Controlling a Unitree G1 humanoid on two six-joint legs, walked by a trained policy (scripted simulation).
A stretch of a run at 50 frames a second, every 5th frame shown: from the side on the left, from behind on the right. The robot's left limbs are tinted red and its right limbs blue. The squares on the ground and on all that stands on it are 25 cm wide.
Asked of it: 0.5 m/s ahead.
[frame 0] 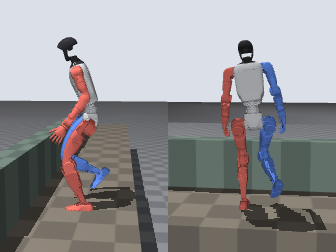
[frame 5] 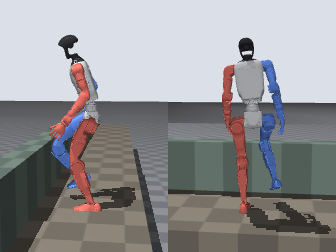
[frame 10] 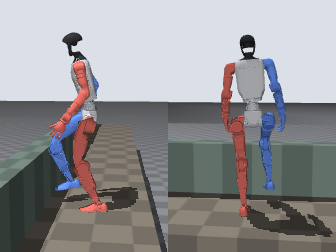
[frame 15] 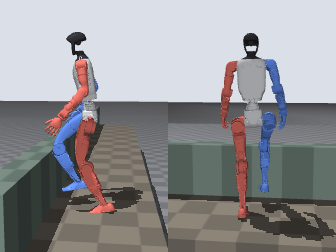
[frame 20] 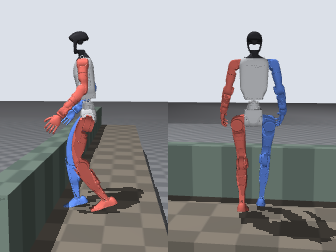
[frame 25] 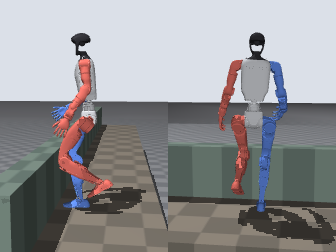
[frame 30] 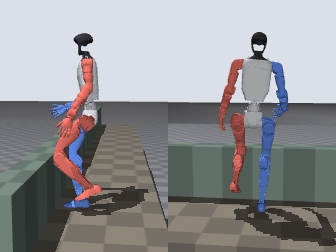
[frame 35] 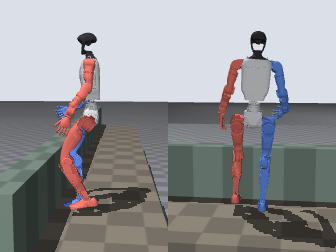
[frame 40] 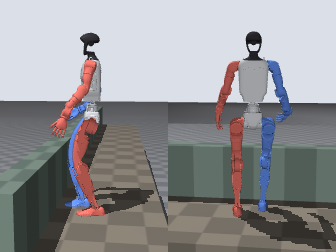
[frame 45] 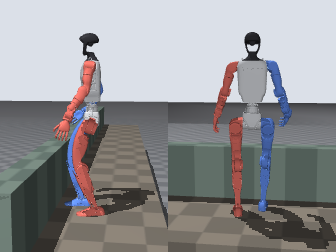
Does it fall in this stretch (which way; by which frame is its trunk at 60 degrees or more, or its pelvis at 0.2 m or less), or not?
no
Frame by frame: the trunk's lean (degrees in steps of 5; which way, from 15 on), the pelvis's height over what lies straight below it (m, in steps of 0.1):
0: 20 forward, 0.7
5: 20 forward, 0.8
10: 15 forward, 0.8
15: 10, 0.8
20: 10, 0.8
25: 5, 0.8
30: 10, 0.8
35: 5, 0.8
40: 0, 0.8
45: 5, 0.8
